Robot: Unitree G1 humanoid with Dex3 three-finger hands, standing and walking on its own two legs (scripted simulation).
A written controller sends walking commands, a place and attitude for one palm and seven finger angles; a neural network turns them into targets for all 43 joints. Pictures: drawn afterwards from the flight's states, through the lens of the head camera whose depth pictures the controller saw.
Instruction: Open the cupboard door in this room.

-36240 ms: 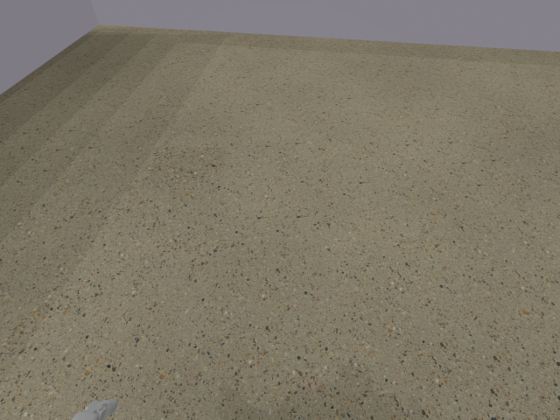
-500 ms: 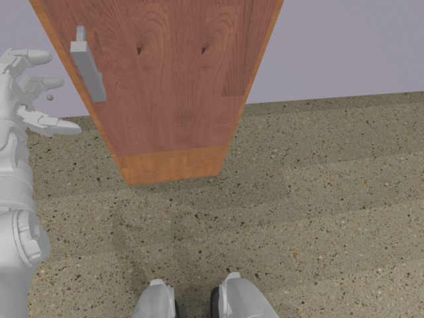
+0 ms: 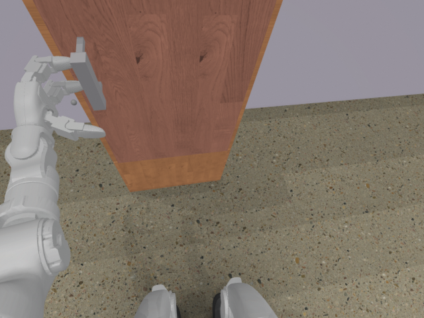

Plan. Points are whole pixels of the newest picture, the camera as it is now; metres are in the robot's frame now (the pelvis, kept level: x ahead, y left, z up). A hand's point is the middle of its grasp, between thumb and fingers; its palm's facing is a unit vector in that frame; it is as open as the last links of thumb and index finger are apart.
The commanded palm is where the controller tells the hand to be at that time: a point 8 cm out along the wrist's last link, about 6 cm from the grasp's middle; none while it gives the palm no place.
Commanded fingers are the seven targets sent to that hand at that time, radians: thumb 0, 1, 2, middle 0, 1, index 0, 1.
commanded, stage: slide the fingers in behind the handle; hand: left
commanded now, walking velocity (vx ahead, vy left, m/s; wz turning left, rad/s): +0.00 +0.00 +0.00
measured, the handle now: (90, 75) +0.55 +0.20 +0.07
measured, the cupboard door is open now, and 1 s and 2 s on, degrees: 0 0 0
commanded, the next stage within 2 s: close the thumb around the handle in 1.10 s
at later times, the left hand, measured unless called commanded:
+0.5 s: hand (90, 104) +0.49 +0.19 +0.06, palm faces +0.11 -0.99 +0.00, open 14.0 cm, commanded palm +0.46 +0.23 +0.06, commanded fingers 0.00 -0.50 0.30 -0.30 -1.20 -0.30 -1.20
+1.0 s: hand (98, 101) +0.49 +0.18 +0.06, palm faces +0.11 -0.99 -0.01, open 14.0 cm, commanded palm +0.47 +0.22 +0.06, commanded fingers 0.00 -0.50 0.30 -0.30 -1.20 -0.30 -1.20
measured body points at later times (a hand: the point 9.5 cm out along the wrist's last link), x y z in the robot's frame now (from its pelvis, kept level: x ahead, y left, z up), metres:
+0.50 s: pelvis -0.01 -0.01 +0.00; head +0.12 +0.01 +0.43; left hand +0.48 +0.24 +0.06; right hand +0.01 -0.28 -0.11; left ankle -0.01 +0.08 -0.67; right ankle +0.01 -0.11 -0.67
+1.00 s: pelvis -0.01 -0.01 +0.00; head +0.12 +0.01 +0.43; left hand +0.48 +0.23 +0.06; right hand +0.00 -0.27 -0.12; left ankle -0.01 +0.08 -0.67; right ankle +0.01 -0.11 -0.67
